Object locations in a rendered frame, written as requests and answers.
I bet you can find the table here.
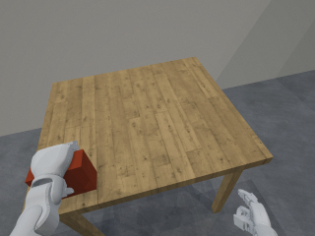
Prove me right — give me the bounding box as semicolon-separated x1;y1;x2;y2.
22;56;273;236

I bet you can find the right robot hand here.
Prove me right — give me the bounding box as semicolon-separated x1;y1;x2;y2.
233;189;272;234

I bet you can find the sponge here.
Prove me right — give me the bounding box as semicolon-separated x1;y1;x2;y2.
25;149;97;200

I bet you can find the robot right forearm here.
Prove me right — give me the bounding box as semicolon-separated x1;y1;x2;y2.
252;224;278;236

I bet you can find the left robot hand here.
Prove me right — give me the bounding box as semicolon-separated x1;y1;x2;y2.
31;141;80;198

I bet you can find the robot left forearm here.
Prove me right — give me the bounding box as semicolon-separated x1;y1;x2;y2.
10;174;64;236

